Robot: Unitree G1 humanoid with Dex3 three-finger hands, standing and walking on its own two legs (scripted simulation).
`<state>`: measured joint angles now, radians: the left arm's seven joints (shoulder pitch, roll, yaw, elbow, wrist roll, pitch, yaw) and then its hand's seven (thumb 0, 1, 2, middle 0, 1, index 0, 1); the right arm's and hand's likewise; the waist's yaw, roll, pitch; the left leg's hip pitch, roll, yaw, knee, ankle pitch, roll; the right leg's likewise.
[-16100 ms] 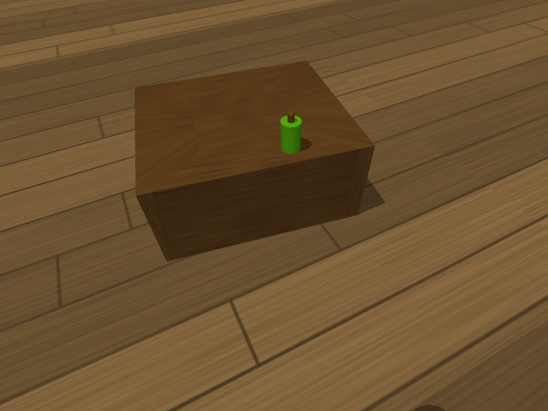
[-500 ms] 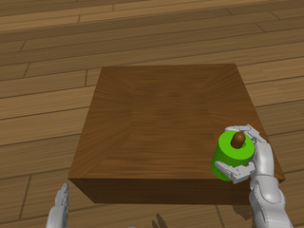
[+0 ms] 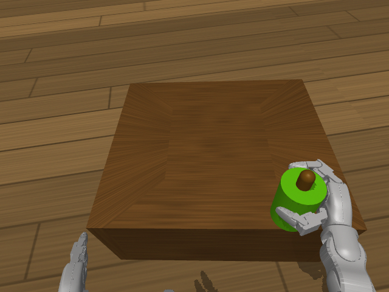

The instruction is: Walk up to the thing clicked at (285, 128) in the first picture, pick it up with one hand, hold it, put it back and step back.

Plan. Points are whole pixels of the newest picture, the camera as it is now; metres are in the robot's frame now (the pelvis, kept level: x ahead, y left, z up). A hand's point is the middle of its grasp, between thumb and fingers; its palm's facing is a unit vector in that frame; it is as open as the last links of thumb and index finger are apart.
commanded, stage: hold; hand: right
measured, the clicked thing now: (297, 196) +0.32 -0.16 +0.03
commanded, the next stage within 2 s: crouch in 1.20 s
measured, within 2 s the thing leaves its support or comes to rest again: neither
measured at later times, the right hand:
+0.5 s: hand (296, 197) +0.32 -0.16 +0.03, palm faces +0.13 +0.99 -0.03, open 10.9 cm
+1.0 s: hand (297, 196) +0.32 -0.16 +0.03, palm faces +0.12 +0.99 -0.03, open 10.9 cm
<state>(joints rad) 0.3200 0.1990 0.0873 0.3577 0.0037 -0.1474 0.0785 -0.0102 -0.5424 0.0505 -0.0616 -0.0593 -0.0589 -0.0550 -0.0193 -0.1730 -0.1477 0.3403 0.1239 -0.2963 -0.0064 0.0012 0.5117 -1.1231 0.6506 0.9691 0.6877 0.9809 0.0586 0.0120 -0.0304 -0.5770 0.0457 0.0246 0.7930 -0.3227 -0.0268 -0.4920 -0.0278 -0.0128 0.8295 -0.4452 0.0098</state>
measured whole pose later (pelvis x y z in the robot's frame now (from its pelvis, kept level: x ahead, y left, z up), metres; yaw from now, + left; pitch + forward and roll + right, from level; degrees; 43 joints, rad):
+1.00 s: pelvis -0.01 +0.00 +0.00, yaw +0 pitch +6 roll +0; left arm 0.33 0.20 0.08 0.34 0.01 -0.15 0.08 -0.01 -0.55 0.05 -0.06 -0.06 -0.06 -0.05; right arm -0.05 -0.17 -0.15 0.36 0.12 -0.30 -0.01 0.00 0.51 -1.12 0.65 0.97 0.69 0.98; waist 0.06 0.02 -0.03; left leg -0.60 0.05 0.02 0.82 -0.32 -0.03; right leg -0.51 -0.03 -0.02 0.85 -0.45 0.01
